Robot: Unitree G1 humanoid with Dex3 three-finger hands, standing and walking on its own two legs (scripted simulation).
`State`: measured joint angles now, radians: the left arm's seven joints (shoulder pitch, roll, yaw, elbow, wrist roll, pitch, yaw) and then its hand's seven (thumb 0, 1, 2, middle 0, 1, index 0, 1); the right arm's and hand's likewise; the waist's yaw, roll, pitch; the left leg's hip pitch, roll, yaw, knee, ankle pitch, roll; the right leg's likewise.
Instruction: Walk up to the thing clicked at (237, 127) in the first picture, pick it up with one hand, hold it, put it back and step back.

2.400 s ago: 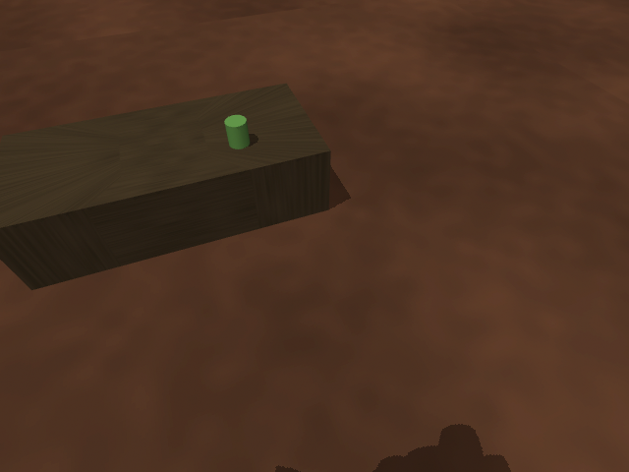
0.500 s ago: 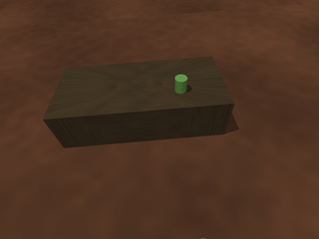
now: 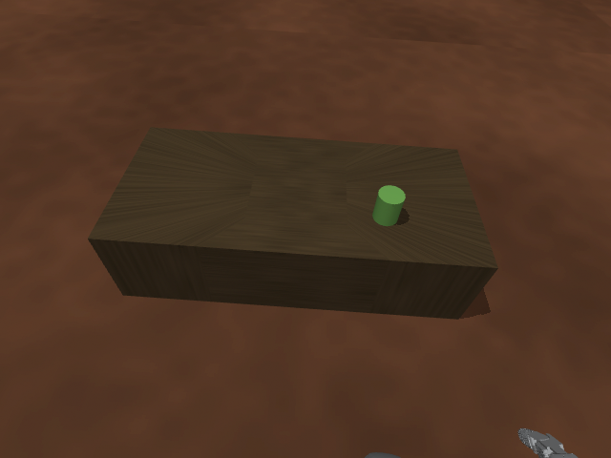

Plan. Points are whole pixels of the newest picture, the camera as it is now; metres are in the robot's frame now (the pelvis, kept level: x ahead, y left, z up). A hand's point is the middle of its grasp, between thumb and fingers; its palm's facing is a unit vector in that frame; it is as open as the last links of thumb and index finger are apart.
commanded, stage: walk up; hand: right
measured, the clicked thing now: (388, 206) +0.90 -0.25 -0.38
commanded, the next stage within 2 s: none
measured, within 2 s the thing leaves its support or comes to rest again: neither
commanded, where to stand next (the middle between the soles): +0.42 -0.04 m, yaw +0 degrees
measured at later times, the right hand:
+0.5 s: hand (529, 413) +0.23 -0.33 -0.14, palm faces -0.08 +0.94 -0.34, open 7.4 cm
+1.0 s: hand (487, 321) +0.37 -0.30 -0.13, palm faces -0.04 +0.92 -0.40, open 7.4 cm
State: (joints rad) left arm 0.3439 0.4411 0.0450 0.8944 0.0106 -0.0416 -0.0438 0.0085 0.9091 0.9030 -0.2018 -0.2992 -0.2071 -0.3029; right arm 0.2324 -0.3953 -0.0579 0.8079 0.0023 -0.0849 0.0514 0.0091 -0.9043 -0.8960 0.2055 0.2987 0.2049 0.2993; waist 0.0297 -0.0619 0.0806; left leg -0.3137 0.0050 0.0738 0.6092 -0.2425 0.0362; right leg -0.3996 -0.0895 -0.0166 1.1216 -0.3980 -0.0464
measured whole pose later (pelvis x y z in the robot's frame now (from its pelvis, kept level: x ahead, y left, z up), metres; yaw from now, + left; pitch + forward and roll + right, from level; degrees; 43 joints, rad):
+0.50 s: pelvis +0.16 -0.06 +0.01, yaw +1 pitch -3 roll +0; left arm 0.31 0.40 0.04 0.85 0.01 -0.09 -0.05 0.00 0.91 0.90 -0.20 -0.30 -0.21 -0.30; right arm 0.30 -0.44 -0.06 0.89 -0.02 -0.04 0.06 0.01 -0.91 -0.90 0.20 0.30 0.20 0.30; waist 0.02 0.05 0.08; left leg -0.48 0.06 0.02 0.93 -0.34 0.02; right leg -0.23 -0.05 -0.11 0.52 -0.24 -0.03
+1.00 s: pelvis +0.30 -0.03 +0.01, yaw +1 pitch -4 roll +1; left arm 0.28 0.42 0.04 0.92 0.01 -0.03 -0.03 0.01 0.91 0.90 -0.20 -0.30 -0.21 -0.30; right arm 0.28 -0.40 -0.04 0.85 -0.01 -0.06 0.02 0.01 -0.90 -0.90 0.21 0.30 0.21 0.30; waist -0.01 -0.04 0.11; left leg -0.22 0.04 0.10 0.57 -0.29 0.02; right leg -0.46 -0.09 -0.02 0.77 -0.24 -0.01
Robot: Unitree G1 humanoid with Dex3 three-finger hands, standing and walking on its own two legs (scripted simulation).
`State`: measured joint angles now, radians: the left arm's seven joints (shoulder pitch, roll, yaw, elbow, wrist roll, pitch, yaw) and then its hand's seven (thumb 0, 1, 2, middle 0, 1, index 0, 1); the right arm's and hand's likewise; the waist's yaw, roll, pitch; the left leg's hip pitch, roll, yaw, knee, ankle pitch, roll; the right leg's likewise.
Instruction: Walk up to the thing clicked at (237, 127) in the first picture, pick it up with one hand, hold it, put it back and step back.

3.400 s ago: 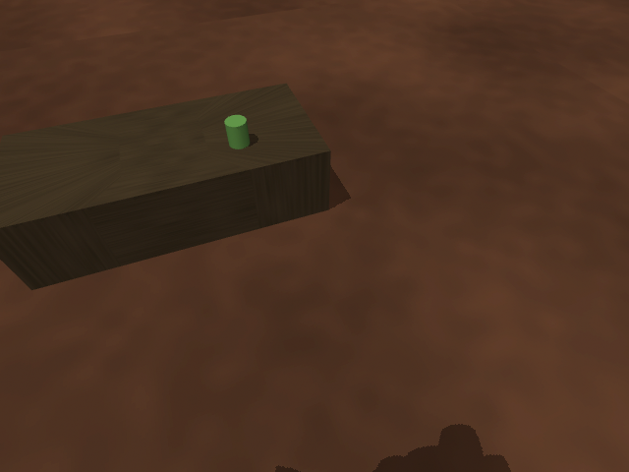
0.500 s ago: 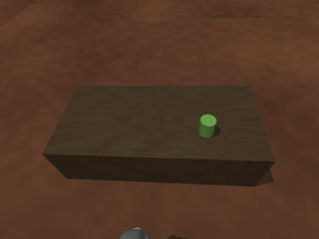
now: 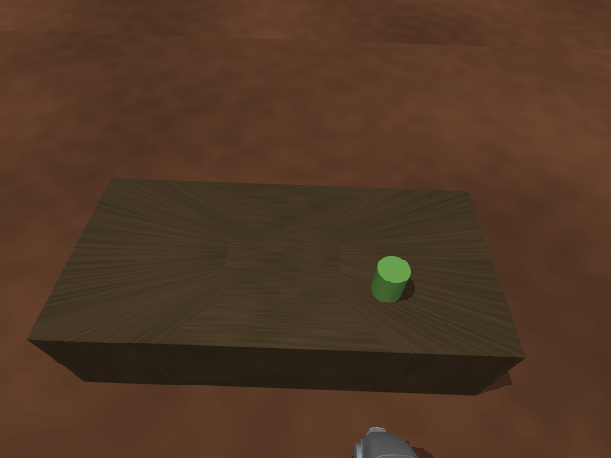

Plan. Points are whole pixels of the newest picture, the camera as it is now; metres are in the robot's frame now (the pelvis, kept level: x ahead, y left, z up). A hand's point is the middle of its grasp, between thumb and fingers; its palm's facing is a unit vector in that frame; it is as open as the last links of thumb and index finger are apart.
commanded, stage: walk up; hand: right
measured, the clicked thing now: (389, 279) +0.59 -0.23 -0.38
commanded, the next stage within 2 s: stand in 1.44 s
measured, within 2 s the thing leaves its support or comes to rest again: neither
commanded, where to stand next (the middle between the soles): +0.12 -0.01 m, yaw -1 degrees
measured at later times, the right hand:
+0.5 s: hand out of the picture +0.09 -0.27 -0.15, palm faces -0.04 +0.93 -0.35, open 7.4 cm
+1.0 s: hand (498, 455) +0.15 -0.26 -0.14, palm faces -0.06 +0.94 -0.33, open 7.4 cm
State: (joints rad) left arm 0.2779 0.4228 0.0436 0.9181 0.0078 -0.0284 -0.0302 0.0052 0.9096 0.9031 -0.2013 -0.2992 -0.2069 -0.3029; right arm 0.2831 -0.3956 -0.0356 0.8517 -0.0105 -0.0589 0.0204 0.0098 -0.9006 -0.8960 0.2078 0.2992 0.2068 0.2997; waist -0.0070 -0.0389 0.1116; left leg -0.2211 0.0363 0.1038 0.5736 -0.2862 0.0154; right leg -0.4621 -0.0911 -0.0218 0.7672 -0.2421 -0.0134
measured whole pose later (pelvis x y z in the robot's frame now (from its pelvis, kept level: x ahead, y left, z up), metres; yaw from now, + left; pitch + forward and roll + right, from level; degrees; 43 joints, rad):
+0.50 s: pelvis +0.03 -0.01 +0.01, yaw +1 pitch -3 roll +1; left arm 0.05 0.35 0.00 1.09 0.00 -0.02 -0.02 0.00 0.91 0.90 -0.20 -0.30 -0.21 -0.30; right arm 0.16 -0.37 0.00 1.12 -0.01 -0.02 0.01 0.01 -0.90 -0.90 0.21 0.30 0.20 0.30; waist -0.01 -0.02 0.06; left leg -0.15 0.01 0.03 0.48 -0.28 -0.01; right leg -0.28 -0.06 -0.05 0.47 -0.14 0.01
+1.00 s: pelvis +0.05 -0.01 +0.02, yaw +2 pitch -2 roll +0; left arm 0.08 0.34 0.01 1.19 0.01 -0.01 -0.01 0.01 0.91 0.90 -0.20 -0.30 -0.21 -0.30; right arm 0.07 -0.36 -0.01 1.15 -0.01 0.00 0.01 0.01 -0.90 -0.90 0.21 0.30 0.20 0.30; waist 0.02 0.02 0.05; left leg -0.07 0.02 0.01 0.35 -0.24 -0.01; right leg -0.19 -0.05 -0.08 0.35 -0.11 0.01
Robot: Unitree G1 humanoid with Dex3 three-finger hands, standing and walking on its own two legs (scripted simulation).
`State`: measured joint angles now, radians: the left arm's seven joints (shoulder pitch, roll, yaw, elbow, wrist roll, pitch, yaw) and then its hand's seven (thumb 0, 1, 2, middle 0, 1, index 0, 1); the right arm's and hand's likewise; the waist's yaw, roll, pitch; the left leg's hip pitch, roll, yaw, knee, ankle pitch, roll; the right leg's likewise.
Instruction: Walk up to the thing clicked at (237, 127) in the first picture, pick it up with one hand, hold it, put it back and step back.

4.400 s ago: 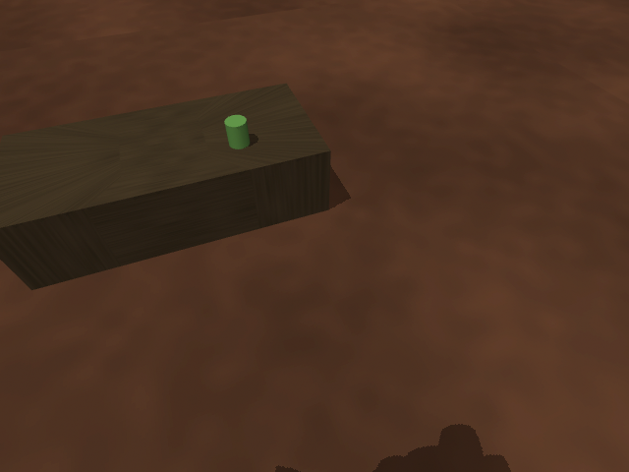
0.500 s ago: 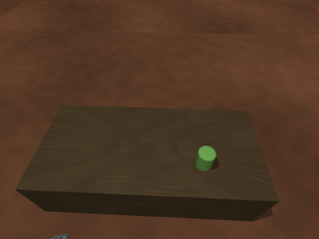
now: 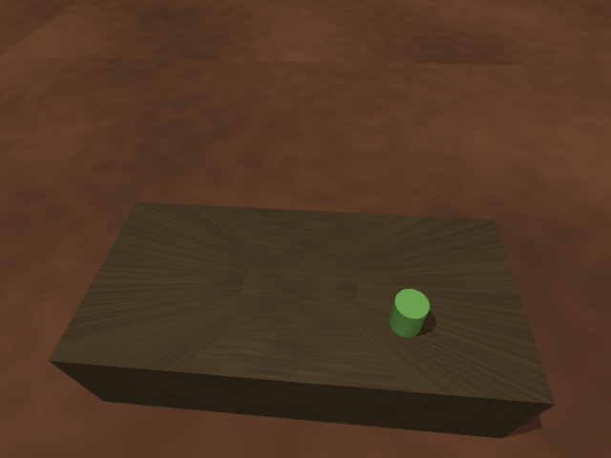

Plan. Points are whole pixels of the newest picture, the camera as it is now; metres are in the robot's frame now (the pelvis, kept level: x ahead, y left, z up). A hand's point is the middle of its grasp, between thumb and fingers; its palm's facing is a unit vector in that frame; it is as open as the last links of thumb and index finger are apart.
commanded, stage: walk up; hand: right
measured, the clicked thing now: (408, 313) +0.53 -0.23 -0.40
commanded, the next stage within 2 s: stand in 0.44 s
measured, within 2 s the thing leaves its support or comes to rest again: neither
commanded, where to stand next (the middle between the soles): +0.06 +0.01 m, yaw -2 degrees
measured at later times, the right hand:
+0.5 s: hand out of the picture +0.08 -0.25 -0.16, palm faces -0.01 +0.94 -0.34, open 7.4 cm
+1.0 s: hand out of the picture +0.09 -0.27 -0.16, palm faces -0.03 +0.94 -0.33, open 7.4 cm
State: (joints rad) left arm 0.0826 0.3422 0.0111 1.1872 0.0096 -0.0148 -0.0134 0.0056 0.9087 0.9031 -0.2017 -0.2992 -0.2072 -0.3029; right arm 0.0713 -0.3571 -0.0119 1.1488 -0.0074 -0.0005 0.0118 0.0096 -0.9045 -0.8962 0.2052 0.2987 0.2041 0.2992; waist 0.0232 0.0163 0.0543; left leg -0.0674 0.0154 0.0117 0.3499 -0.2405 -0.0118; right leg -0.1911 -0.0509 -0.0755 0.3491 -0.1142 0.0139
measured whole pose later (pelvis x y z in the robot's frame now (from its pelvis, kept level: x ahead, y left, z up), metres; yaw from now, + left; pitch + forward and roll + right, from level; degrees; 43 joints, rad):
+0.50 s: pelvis +0.01 +0.00 +0.00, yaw +0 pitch -2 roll +0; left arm 0.06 0.34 0.01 1.15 0.01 -0.01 -0.01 0.00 0.91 0.90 -0.20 -0.30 -0.21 -0.30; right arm 0.11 -0.35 -0.01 1.15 -0.01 0.00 0.01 0.01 -0.90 -0.90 0.20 0.30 0.20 0.30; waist 0.00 0.00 0.05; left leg -0.04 0.01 0.01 0.31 -0.23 -0.01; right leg -0.18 -0.05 -0.08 0.34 -0.12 0.01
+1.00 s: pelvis +0.01 -0.01 +0.00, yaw +0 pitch -2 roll +0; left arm 0.09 0.34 0.00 1.16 0.01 -0.01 -0.01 0.00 0.91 0.90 -0.20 -0.30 -0.21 -0.30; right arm 0.10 -0.35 -0.01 1.14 -0.01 0.00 0.01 0.01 -0.90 -0.90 0.20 0.30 0.20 0.30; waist 0.00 0.01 0.05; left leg -0.04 0.03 0.00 0.30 -0.23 -0.03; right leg -0.18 -0.04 -0.09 0.34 -0.13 0.00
